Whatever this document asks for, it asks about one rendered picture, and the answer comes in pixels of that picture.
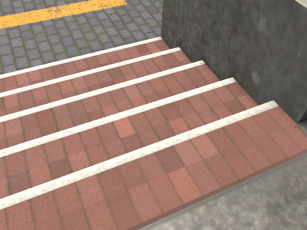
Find stairs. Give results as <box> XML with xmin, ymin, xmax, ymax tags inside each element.
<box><xmin>0</xmin><ymin>36</ymin><xmax>259</xmax><ymax>199</ymax></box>

